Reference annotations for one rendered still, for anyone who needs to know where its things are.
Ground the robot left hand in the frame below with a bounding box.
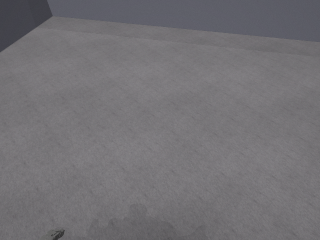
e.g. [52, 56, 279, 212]
[39, 228, 65, 240]

